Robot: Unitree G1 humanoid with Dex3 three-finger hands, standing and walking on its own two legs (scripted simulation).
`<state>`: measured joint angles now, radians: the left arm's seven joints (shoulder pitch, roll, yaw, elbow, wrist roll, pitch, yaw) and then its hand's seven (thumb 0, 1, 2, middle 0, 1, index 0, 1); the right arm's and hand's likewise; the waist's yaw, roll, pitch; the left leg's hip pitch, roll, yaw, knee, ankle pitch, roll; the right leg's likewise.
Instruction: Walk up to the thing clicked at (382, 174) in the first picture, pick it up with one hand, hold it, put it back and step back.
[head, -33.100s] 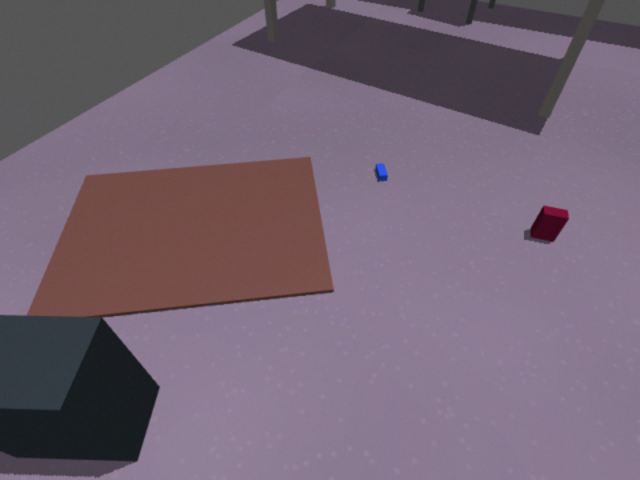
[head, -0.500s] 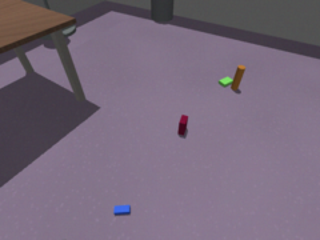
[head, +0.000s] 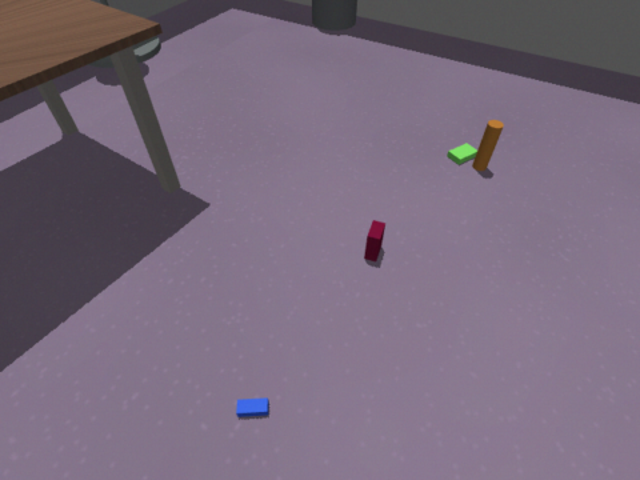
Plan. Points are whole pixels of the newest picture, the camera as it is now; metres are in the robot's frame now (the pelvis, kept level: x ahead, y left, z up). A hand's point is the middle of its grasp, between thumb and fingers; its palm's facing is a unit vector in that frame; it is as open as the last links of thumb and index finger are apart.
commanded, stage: stand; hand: left
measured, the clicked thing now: (252, 407) +0.47 +0.21 -0.78
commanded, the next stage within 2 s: walk up in 0.12 s
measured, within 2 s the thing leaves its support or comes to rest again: neither
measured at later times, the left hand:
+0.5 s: hand out of the picture +0.00 +0.22 -0.15, palm faces -0.03 -0.90 -0.43, open 7.4 cm
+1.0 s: hand out of the picture -0.11 +0.27 -0.17, palm faces +0.11 -0.92 -0.38, open 7.4 cm
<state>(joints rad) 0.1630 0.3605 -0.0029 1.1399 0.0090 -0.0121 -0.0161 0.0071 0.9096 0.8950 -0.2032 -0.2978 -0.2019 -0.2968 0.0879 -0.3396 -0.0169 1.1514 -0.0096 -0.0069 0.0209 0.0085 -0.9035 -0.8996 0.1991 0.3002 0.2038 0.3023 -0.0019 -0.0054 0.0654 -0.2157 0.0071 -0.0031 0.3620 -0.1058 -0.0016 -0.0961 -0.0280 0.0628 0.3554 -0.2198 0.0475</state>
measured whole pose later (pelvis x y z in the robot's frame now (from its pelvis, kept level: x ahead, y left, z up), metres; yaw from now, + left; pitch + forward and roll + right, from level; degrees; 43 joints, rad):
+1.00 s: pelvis -0.19 -0.01 -0.01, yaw +5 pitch -3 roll -2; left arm 0.16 0.39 0.09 0.86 0.00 0.06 0.03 0.01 0.91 0.89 -0.21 -0.30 -0.20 -0.30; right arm 0.13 -0.36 -0.03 0.90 -0.05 0.06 0.00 0.01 -0.90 -0.90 0.20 0.30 0.21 0.30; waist 0.00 -0.02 0.14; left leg -0.30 0.00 -0.01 0.61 -0.27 0.04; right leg -0.50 0.12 0.12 1.23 -0.50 -0.01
